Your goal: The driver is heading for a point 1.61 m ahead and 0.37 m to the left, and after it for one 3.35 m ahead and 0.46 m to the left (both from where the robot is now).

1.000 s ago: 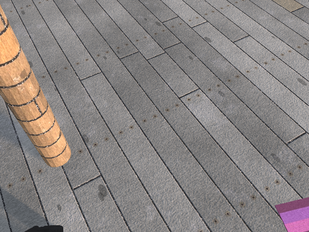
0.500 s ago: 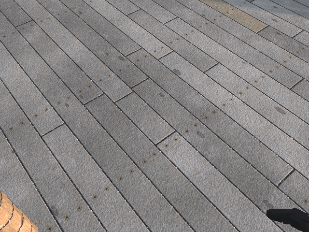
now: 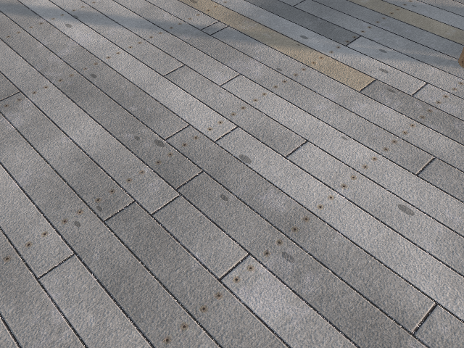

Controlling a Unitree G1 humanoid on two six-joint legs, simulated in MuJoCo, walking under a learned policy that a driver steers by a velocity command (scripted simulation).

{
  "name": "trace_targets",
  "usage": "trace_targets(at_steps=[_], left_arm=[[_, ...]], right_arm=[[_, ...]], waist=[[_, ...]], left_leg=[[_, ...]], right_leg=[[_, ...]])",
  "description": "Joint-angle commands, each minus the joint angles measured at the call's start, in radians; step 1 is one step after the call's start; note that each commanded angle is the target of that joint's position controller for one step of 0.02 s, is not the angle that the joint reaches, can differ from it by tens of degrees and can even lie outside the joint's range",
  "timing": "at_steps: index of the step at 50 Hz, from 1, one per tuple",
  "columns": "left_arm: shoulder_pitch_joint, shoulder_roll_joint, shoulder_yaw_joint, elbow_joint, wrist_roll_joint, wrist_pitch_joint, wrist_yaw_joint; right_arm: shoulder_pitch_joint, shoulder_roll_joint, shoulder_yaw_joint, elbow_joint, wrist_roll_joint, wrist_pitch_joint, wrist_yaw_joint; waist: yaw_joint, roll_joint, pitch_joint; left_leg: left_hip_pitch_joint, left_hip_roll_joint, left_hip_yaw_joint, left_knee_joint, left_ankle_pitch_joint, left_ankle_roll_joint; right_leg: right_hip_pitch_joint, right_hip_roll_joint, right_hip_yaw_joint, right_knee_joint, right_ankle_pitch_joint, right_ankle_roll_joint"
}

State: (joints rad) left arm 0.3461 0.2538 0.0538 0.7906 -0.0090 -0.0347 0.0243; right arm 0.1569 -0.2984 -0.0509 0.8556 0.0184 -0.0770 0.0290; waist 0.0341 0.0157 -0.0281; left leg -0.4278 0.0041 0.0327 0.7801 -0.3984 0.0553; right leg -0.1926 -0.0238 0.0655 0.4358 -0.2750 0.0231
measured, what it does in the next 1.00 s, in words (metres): walks ahead: left foot, then right foot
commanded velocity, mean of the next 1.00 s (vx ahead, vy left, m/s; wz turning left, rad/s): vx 0.47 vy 0.00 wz -0.01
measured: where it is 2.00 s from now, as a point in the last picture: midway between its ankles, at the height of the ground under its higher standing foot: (242, 196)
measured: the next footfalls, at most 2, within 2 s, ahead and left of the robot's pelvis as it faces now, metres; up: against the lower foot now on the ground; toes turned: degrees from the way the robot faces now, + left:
left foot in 0.14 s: +0.13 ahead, +0.13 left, +0.00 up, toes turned +2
right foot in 0.60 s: +0.46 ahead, -0.11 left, +0.00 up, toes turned -2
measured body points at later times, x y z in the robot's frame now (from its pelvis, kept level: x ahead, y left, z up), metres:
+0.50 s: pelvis +0.21 +0.03 +0.00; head +0.25 +0.03 +0.45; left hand +0.44 +0.26 -0.09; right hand +0.18 -0.25 -0.13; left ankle +0.09 +0.13 -0.74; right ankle +0.40 -0.12 -0.70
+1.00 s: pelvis +0.49 -0.01 +0.00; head +0.51 -0.01 +0.45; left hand +0.51 +0.28 -0.12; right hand +0.69 -0.25 -0.10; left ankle +0.68 +0.16 -0.69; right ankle +0.42 -0.11 -0.74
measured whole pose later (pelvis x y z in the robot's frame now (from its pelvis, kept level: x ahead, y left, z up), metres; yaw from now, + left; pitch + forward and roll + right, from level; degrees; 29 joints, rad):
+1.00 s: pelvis +0.49 -0.01 +0.00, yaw +1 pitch +1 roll -2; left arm 0.35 0.28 0.06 0.86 -0.01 -0.08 -0.01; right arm 0.08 -0.28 -0.04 0.80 0.01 -0.07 0.02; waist 0.07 0.04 0.01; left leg -0.66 0.12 -0.04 0.63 0.07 -0.01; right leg -0.02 0.06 -0.05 0.21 -0.22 -0.04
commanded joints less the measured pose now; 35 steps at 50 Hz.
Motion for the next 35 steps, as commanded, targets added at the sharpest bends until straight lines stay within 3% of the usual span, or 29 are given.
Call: trace_targets(at_steps=[1, 4, 6, 7, 8, 9, 10, 11, 12, 13, 14, 15, 17, 19, 20, 23, 26, 28, 29, 30, 31, 32, 33, 34, 35], left_arm=[[-0.024, 0.191, 0.05, -0.052, -0.006, -0.014, -0.003], [-0.027, 0.196, 0.053, -0.046, -0.014, -0.008, -0.014], [-0.03, 0.153, 0.038, -0.042, -0.009, -0.012, -0.015], [-0.049, 0.092, 0.019, -0.055, 0.002, -0.019, -0.016], [-0.03, 0.044, 0.006, -0.111, 0.001, -0.043, -0.007], [-0.053, 0.122, 0.024, -0.113, -0.017, -0.06, -0.002], [-0.078, 0.163, 0.036, -0.114, -0.033, -0.067, -0.007], [-0.087, 0.155, 0.035, -0.102, -0.03, -0.069, -0.009], [-0.109, 0.145, 0.035, -0.097, -0.011, -0.071, -0.01], [-0.103, 0.125, 0.034, -0.104, -0.007, -0.068, -0.013], [-0.109, 0.117, 0.033, -0.098, -0.002, -0.062, -0.015], [-0.111, 0.098, 0.029, -0.105, -0.002, -0.058, -0.019], [-0.161, 0.086, 0.021, -0.121, 0.005, -0.056, -0.023], [-0.225, 0.057, 0.01, -0.138, 0.005, -0.056, -0.027], [-0.255, 0.039, 0.0, -0.148, -0.003, -0.06, -0.034], [-0.357, 0.054, -0.002, -0.175, -0.012, -0.066, -0.054], [-0.383, 0.079, 0.003, -0.197, -0.014, -0.067, -0.068], [-0.323, 0.118, 0.019, -0.186, -0.007, -0.066, -0.068], [-0.218, 0.147, 0.037, -0.157, -0.004, -0.063, -0.063], [-0.053, 0.19, 0.059, -0.11, -0.003, -0.059, -0.053], [0.078, 0.28, 0.079, -0.091, 0.02, -0.053, -0.044], [0.11, 0.268, 0.073, -0.074, 0.0, -0.05, -0.049], [0.067, 0.197, 0.049, -0.078, -0.006, -0.05, -0.049], [-0.006, 0.172, 0.038, -0.086, -0.005, -0.05, -0.046], [-0.067, 0.156, 0.031, -0.087, 0.008, -0.053, -0.049]], right_arm=[[-0.135, -0.03, 0.002, -0.089, -0.003, -0.03, 0.019], [-0.048, -0.056, -0.006, -0.051, 0.0, -0.017, 0.02], [0.085, -0.089, -0.021, -0.009, 0.004, -0.009, 0.005], [0.195, -0.151, -0.038, 0.009, -0.002, -0.009, -0.008], [0.275, -0.288, -0.069, 0.02, -0.009, 0.001, -0.009], [0.271, -0.238, -0.057, 0.017, -0.011, -0.005, -0.005], [0.216, -0.178, -0.038, 0.004, -0.01, -0.012, -0.005], [0.172, -0.144, -0.028, -0.01, -0.017, -0.017, -0.004], [0.145, -0.123, -0.02, -0.022, -0.022, -0.017, -0.001], [0.122, -0.124, -0.018, -0.022, -0.026, -0.016, -0.004], [0.113, -0.098, -0.012, -0.026, -0.026, -0.015, -0.004], [0.119, -0.113, -0.015, -0.022, -0.023, -0.016, -0.008], [0.132, -0.121, -0.019, -0.017, -0.012, -0.014, -0.017], [0.158, -0.131, -0.021, -0.006, -0.012, -0.011, -0.025], [0.165, -0.158, -0.028, -0.002, -0.011, -0.009, -0.028], [0.233, -0.15, -0.028, 0.023, 0.002, -0.001, -0.03], [0.247, -0.165, -0.035, 0.038, 0.008, 0.01, -0.033], [0.233, -0.179, -0.042, 0.036, 0.007, 0.017, -0.035], [0.222, -0.179, -0.041, 0.034, 0.006, 0.023, -0.036], [0.221, -0.157, -0.031, 0.024, -0.004, 0.028, -0.039], [0.302, -0.068, -0.003, -0.006, -0.021, 0.017, -0.036], [0.355, -0.009, 0.02, 0.007, -0.012, -0.004, -0.029], [0.265, -0.125, -0.012, -0.014, 0.016, -0.023, -0.021], [0.165, -0.144, -0.016, -0.049, 0.032, -0.033, -0.018], [0.116, -0.127, -0.014, -0.058, 0.015, -0.034, -0.022]], waist=[[0.012, -0.168, 0.057], [-0.037, -0.153, 0.039], [-0.101, -0.123, 0.007], [-0.146, 0.003, -0.033], [-0.148, 0.294, -0.088], [-0.159, 0.232, -0.06], [-0.133, 0.166, 0.021], [-0.112, 0.124, 0.048], [-0.104, 0.07, 0.069], [-0.073, 0.103, 0.068], [-0.07, 0.083, 0.072], [-0.06, 0.104, 0.069], [-0.066, 0.056, 0.081], [-0.082, 0.038, 0.071], [-0.089, 0.072, 0.081], [-0.124, 0.051, 0.106], [-0.1, 0.063, 0.113], [-0.051, 0.073, 0.061], [0.012, 0.072, -0.01], [0.087, 0.057, -0.12], [0.083, -0.112, -0.282], [0.065, -0.305, -0.41], [0.082, -0.209, -0.282], [0.065, -0.158, -0.139], [0.032, -0.062, -0.048]], left_leg=[[-0.073, 0.019, 0.013, -0.125, 0.083, -0.007], [0.17, -0.027, 0.054, -0.26, 0.238, -0.022], [0.357, -0.008, 0.022, -0.293, 0.223, -0.003], [0.485, 0.136, -0.17, -0.371, 0.149, 0.046], [0.642, 0.358, -0.574, -0.513, -0.049, 0.199], [0.618, 0.403, -0.747, -0.577, -0.221, 0.259], [0.573, 0.376, -0.653, -0.574, -0.235, 0.228], [0.523, 0.323, -0.543, -0.575, -0.154, 0.194], [0.474, 0.279, -0.454, -0.579, 0.003, 0.168], [0.423, 0.273, -0.414, -0.596, 0.065, 0.168], [0.387, 0.236, -0.356, -0.623, 0.132, 0.154], [0.37, 0.237, -0.316, -0.633, 0.215, 0.163], [0.363, 0.21, -0.224, -0.641, 0.366, 0.16], [0.355, 0.184, -0.161, -0.649, 0.426, 0.144], [0.325, 0.196, -0.144, -0.646, 0.445, 0.147], [0.339, 0.201, -0.118, -0.646, 0.404, 0.134], [0.431, 0.255, -0.127, -0.606, 0.475, 0.114], [0.486, 0.253, -0.105, -0.504, 0.722, 0.093], [0.477, 0.223, -0.073, -0.366, 0.874, 0.074], [0.376, 0.174, -0.039, -0.16, 0.853, 0.042], [0.029, 0.072, 0.001, 0.224, 0.512, -0.012], [-0.196, -0.063, -0.087, 0.482, -0.147, -0.04], [-0.309, 0.001, -0.162, 0.563, -0.141, -0.021], [-0.34, 0.05, -0.124, 0.546, -0.059, -0.009], [-0.303, 0.093, -0.105, 0.48, 0.025, -0.007]], right_leg=[[0.04, -0.188, 0.212, -0.236, -0.055, -0.195], [-0.073, -0.16, 0.152, -0.194, -0.038, -0.178], [-0.157, -0.131, 0.119, -0.082, -0.03, -0.134], [-0.251, -0.054, 0.027, 0.173, -0.018, -0.078], [-0.51, 0.05, -0.081, 0.497, -0.198, -0.019], [-0.631, 0.02, 0.011, 0.696, -0.292, -0.022], [-0.701, -0.035, 0.031, 0.759, -0.209, -0.048], [-0.692, -0.066, 0.014, 0.755, -0.121, -0.061], [-0.666, -0.085, 0.006, 0.708, -0.06, -0.066], [-0.632, -0.107, 0.009, 0.667, -0.009, -0.06], [-0.589, -0.114, 0.002, 0.637, 0.026, -0.056], [-0.575, -0.109, -0.011, 0.595, 0.058, -0.043], [-0.562, -0.099, -0.035, 0.456, 0.125, -0.018], [-0.513, -0.077, -0.052, 0.33, 0.236, -0.012], [-0.471, -0.073, -0.06, 0.257, 0.271, -0.011], [-0.417, -0.04, -0.082, 0.145, 0.349, -0.019], [-0.404, -0.034, -0.057, 0.086, 0.313, -0.059], [-0.299, 0.003, -0.086, 0.076, 0.236, -0.092], [-0.145, 0.033, -0.115, 0.058, 0.225, -0.119], [0.104, 0.012, -0.096, 0.079, 0.23, -0.151], [0.5, -0.239, 0.249, 0.106, 0.152, -0.267], [0.634, -0.382, 0.67, -0.081, -0.066, -0.365], [0.546, -0.347, 0.623, -0.135, -0.186, -0.315], [0.395, -0.311, 0.474, -0.156, -0.136, -0.281], [0.237, -0.27, 0.367, -0.191, -0.014, -0.262]])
